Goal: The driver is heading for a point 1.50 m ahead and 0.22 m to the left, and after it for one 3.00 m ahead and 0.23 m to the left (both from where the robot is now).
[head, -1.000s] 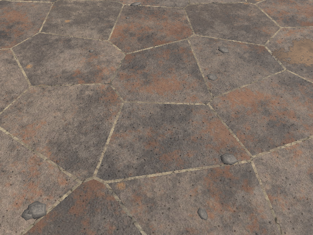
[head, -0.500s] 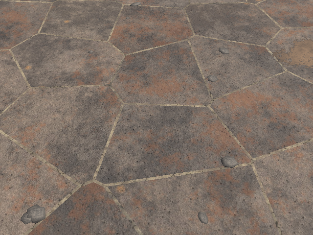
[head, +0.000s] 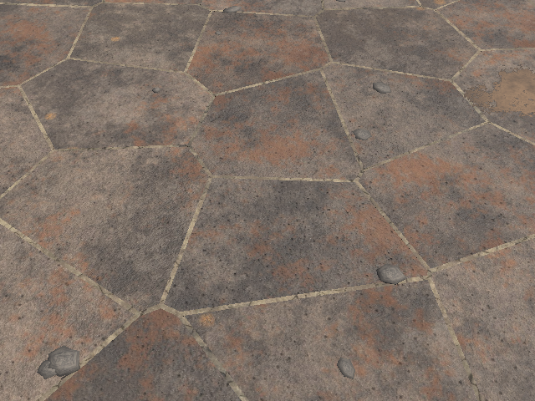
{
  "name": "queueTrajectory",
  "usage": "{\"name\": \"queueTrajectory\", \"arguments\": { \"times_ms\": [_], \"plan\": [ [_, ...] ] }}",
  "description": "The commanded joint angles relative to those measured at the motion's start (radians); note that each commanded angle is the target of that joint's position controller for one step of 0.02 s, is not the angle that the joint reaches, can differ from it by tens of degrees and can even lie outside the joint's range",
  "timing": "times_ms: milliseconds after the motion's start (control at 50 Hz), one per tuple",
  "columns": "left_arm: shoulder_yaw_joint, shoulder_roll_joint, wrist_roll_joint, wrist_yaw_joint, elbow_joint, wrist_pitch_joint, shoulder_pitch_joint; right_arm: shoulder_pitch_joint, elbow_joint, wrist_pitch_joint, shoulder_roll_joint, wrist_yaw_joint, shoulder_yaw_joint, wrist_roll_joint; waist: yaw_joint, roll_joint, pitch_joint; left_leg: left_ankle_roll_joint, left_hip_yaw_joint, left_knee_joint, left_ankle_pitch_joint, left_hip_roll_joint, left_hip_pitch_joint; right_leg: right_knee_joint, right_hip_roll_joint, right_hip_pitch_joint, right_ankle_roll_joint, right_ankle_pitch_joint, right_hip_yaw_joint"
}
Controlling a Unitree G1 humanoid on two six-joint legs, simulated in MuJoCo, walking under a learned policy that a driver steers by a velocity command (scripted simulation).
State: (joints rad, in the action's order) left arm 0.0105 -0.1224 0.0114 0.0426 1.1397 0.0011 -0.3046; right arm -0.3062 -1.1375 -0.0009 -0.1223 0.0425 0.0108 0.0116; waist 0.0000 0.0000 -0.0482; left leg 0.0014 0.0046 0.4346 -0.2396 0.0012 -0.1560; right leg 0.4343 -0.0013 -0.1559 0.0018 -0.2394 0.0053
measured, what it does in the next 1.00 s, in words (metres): walks ahead: left foot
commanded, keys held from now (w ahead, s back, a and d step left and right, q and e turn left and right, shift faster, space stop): shift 0.28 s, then w+shift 0.72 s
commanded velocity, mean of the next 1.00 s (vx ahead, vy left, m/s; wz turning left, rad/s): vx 0.49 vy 0.00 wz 0.00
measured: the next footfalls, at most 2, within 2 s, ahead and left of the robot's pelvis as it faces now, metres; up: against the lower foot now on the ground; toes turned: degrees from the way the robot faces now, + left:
left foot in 0.98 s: +0.45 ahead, +0.13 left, +0.00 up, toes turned +5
right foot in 1.46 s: +0.91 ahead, +0.01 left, +0.00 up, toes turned -3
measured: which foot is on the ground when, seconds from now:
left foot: down 0.00-0.54, up 0.56-0.96, down 0.98-1.00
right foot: down 0.00-1.00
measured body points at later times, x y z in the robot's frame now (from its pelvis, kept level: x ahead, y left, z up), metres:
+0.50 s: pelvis +0.01 -0.01 +0.00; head +0.01 -0.01 +0.45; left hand +0.01 +0.22 -0.16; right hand -0.01 -0.23 -0.16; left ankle +0.00 +0.12 -0.74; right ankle -0.01 -0.11 -0.73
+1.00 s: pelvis +0.28 +0.04 -0.04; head +0.32 +0.04 +0.41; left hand +0.15 +0.27 -0.17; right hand +0.53 -0.17 -0.12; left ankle +0.41 +0.13 -0.75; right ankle +0.01 -0.10 -0.72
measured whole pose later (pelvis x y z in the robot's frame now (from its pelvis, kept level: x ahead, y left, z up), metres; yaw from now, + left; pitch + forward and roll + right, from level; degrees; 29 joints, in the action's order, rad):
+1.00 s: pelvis +0.28 +0.04 -0.04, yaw -1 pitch +3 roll +1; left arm 0.05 -0.18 0.02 0.00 1.08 0.11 -0.55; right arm 0.08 -0.79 -0.07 -0.21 -0.04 0.05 0.04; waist 0.07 0.01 -0.04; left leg -0.13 -0.13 0.61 -0.13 0.00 -0.57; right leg 0.45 -0.07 0.16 -0.02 -0.47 -0.01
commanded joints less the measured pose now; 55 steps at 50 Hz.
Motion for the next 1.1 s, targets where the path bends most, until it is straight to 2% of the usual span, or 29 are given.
{"name": "queueTrajectory", "arguments": {
  "times_ms": [20,280,300,340,360,400,440,460,480,520,540,560,580,600,620,660,740,800,880,920,940,960,980,1000,1020,1040,1060,1080,1100],
  "plan": [
    [0.007,-0.067,0.0,0.002,-0.003,0.004,-0.072,-0.072,0.003,-0.003,-0.067,0.002,0.007,0.0,0.0,-0.001,-0.052,-0.03,0.066,-0.087,0.065,0.068,-0.047,-0.086,-0.068,-0.046,-0.03,0.067,0.065],
    [0.0,-0.059,0.0,0.0,0.006,0.005,-0.095,-0.095,-0.006,-0.005,-0.059,0.0,0.001,0.0,0.0,-0.001,-0.053,-0.03,0.07,-0.09,0.031,0.068,-0.07,-0.088,-0.068,-0.07,-0.03,0.034,0.069],
    [0.003,-0.064,0.0,-0.001,0.009,0.002,-0.116,-0.115,-0.009,-0.002,-0.065,-0.001,0.003,0.0,0.0,-0.002,-0.009,-0.038,0.063,-0.092,-0.144,0.047,-0.062,-0.089,-0.046,-0.062,-0.037,-0.141,0.061],
    [0.024,-0.119,0.01,-0.012,-0.02,-0.013,-0.117,-0.118,0.02,0.014,-0.121,-0.012,0.025,0.01,-0.001,-0.003,-0.083,-0.084,0.088,-0.06,-0.599,0.025,-0.164,-0.054,-0.021,-0.168,-0.083,-0.595,0.083],
    [0.021,-0.097,0.011,-0.016,-0.046,-0.014,-0.092,-0.096,0.044,0.015,-0.103,-0.016,0.022,0.01,-0.002,-0.007,-0.142,-0.094,0.116,-0.048,-0.611,0.041,-0.203,-0.035,-0.034,-0.218,-0.089,-0.599,0.105],
    [0.017,-0.066,0.008,-0.021,-0.086,0.005,-0.043,-0.078,0.073,-0.002,-0.081,-0.019,0.022,0.006,-0.011,-0.02,-0.111,-0.096,0.148,-0.058,-0.451,0.064,-0.172,-0.005,-0.037,-0.225,-0.077,-0.408,0.101],
    [0.019,-0.065,0.007,-0.034,-0.134,0.025,0.021,-0.098,0.087,-0.019,-0.133,-0.026,0.041,0.001,-0.035,-0.088,-0.046,-0.132,0.239,-0.161,-0.471,0.113,-0.082,0.074,0.013,-0.257,-0.054,-0.268,0.025],
    [0.015,-0.045,0.006,-0.041,-0.163,0.034,0.057,-0.089,0.092,-0.026,-0.172,-0.028,0.056,-0.004,-0.036,-0.169,-0.045,-0.169,0.337,-0.249,-0.519,0.187,-0.073,0.175,0.044,-0.268,-0.044,-0.144,-0.052],
    [0.014,-0.047,0.013,-0.045,-0.177,0.045,0.052,-0.044,0.107,-0.03,-0.189,-0.03,0.067,-0.01,-0.015,-0.203,-0.055,-0.194,0.393,-0.286,-0.526,0.25,-0.147,0.231,0.016,-0.22,-0.055,-0.088,-0.067],
    [0.018,-0.045,0.009,-0.05,-0.15,0.063,-0.094,0.098,0.159,-0.033,-0.182,-0.036,0.071,-0.017,0.09,-0.14,-0.059,-0.165,0.29,-0.226,-0.501,0.199,-0.372,0.103,0.019,0.034,-0.092,-0.145,-0.071],
    [0.026,-0.055,0.006,-0.047,-0.093,0.073,-0.261,0.192,0.196,-0.035,-0.173,-0.035,0.073,-0.012,0.168,-0.059,-0.071,-0.14,0.195,-0.073,-0.468,0.124,-0.525,-0.006,0.019,0.225,-0.112,-0.191,-0.041],
    [0.052,-0.15,0.014,-0.035,-0.056,0.088,-0.407,0.274,0.251,-0.048,-0.088,-0.038,0.053,-0.016,0.221,0.219,-0.061,-0.086,0.021,0.286,-0.322,-0.008,-0.723,-0.202,-0.193,0.373,-0.16,-0.433,0.309],
    [0.072,-0.216,0.012,-0.036,-0.052,0.088,-0.417,0.303,0.306,-0.06,-0.066,-0.048,0.044,0.006,0.189,0.328,-0.104,-0.086,-0.024,0.476,-0.192,-0.01,-0.854,-0.333,-0.387,0.322,-0.241,-0.642,0.666],
    [0.065,-0.178,0.017,-0.033,-0.089,0.087,-0.309,0.3,0.303,-0.068,-0.1,-0.059,0.05,0.03,0.127,0.17,-0.13,-0.095,0.03,0.575,-0.069,0.056,-0.849,-0.336,-0.394,0.237,-0.251,-0.625,0.673],
    [0.063,-0.171,0.018,-0.034,-0.121,0.094,-0.232,0.274,0.294,-0.077,-0.106,-0.074,0.054,0.029,0.084,0.095,-0.098,-0.094,0.042,0.597,0.008,0.072,-0.82,-0.329,-0.358,0.211,-0.232,-0.533,0.588],
    [0.064,-0.168,0.011,-0.032,-0.15,0.111,-0.18,0.23,0.276,-0.082,-0.119,-0.099,0.063,0.034,0.041,0.053,-0.031,-0.073,0.023,0.605,0.055,0.086,-0.742,-0.36,-0.291,0.201,-0.205,-0.381,0.438],
    [0.054,-0.126,0.003,-0.036,-0.126,0.129,-0.246,0.317,0.31,-0.055,-0.108,-0.107,0.06,0.03,0.05,0.076,-0.067,-0.041,-0.037,0.562,0.137,0.083,-0.761,-0.403,-0.216,0.192,-0.199,-0.165,0.253],
    [0.057,-0.145,0.003,-0.039,-0.132,0.138,-0.252,0.453,0.37,-0.052,-0.106,-0.113,0.05,0.025,0.067,0.087,-0.101,-0.033,-0.068,0.389,0.203,0.076,-0.691,-0.437,-0.203,0.157,-0.198,-0.034,0.17],
    [0.063,-0.184,0.004,-0.039,-0.12,0.145,-0.262,0.532,0.421,-0.051,-0.127,-0.113,0.045,0.016,0.07,0.106,-0.122,-0.086,-0.118,0.233,0.193,0.062,-0.559,-0.463,-0.243,0.215,-0.19,0.231,0.081],
    [0.065,-0.21,0.004,-0.04,-0.11,0.138,-0.25,0.477,0.421,-0.052,-0.144,-0.099,0.049,0.018,0.03,0.135,-0.078,-0.133,-0.161,0.182,0.102,0.003,-0.405,-0.323,-0.242,0.248,-0.17,0.679,0.007],
    [0.07,-0.233,0.009,-0.038,-0.102,0.133,-0.253,0.378,0.401,-0.054,-0.167,-0.086,0.06,0.019,-0.018,0.158,-0.009,-0.152,-0.178,0.19,0.053,-0.043,-0.277,-0.168,-0.249,0.263,-0.161,0.954,-0.013],
    [0.076,-0.259,0.013,-0.032,-0.099,0.123,-0.242,0.176,0.347,-0.058,-0.204,-0.071,0.077,0.018,-0.109,0.16,0.094,-0.17,-0.187,0.173,0.022,-0.085,-0.055,0.06,-0.243,0.217,-0.148,1.081,-0.038],
    [0.078,-0.269,0.016,-0.028,-0.109,0.117,-0.209,-0.05,0.274,-0.065,-0.256,-0.057,0.101,0.024,-0.212,0.126,0.207,-0.184,-0.134,0.158,-0.001,-0.046,0.246,0.354,-0.197,0.041,-0.133,0.935,-0.056],
    [0.052,-0.148,0.002,-0.042,-0.143,0.114,-0.247,-0.183,0.25,-0.077,-0.359,-0.047,0.125,0.055,-0.202,-0.08,0.352,-0.219,0.232,0.096,-0.43,0.23,0.549,0.765,-0.088,-0.291,-0.123,0.312,-0.044],
    [0.044,-0.096,-0.03,-0.058,-0.177,0.142,-0.267,-0.199,0.236,-0.08,-0.388,-0.066,0.128,0.043,-0.144,-0.276,0.457,-0.255,0.816,-0.2,-0.788,0.397,0.593,0.997,0.061,-0.51,-0.129,-0.208,0.097],
    [0.062,-0.168,-0.029,-0.053,-0.204,0.144,-0.149,-0.07,0.232,-0.08,-0.333,-0.075,0.118,0.039,-0.097,-0.183,0.26,-0.224,0.768,-0.259,-0.708,0.353,0.455,1.06,-0.01,-0.625,-0.157,-0.086,0.123],
    [0.064,-0.184,-0.02,-0.055,-0.22,0.145,-0.076,-0.007,0.237,-0.091,-0.255,-0.076,0.1,0.03,-0.073,-0.056,0.147,-0.216,0.575,-0.223,-0.503,0.332,0.297,1.029,-0.068,-0.622,-0.156,0.019,0.085],
    [0.058,-0.162,-0.006,-0.061,-0.218,0.142,-0.055,0.027,0.231,-0.1,-0.209,-0.078,0.088,0.027,-0.038,0.006,0.1,-0.203,0.451,-0.233,-0.347,0.286,0.155,0.966,-0.104,-0.562,-0.152,0.058,0.078],
    [0.054,-0.132,0.019,-0.069,-0.224,0.128,-0.06,0.038,0.214,-0.106,-0.17,-0.075,0.073,0.021,0.009,-0.008,0.071,-0.179,0.355,-0.249,-0.279,0.236,0.049,0.92,-0.126,-0.509,-0.143,0.069,0.081]
  ]
}}
Keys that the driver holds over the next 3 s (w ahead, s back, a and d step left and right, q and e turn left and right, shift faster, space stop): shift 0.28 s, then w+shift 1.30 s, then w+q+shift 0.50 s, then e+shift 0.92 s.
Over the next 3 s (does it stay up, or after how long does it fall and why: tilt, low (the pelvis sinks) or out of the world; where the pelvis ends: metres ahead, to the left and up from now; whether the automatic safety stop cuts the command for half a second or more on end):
stays up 1.70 0.28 0.00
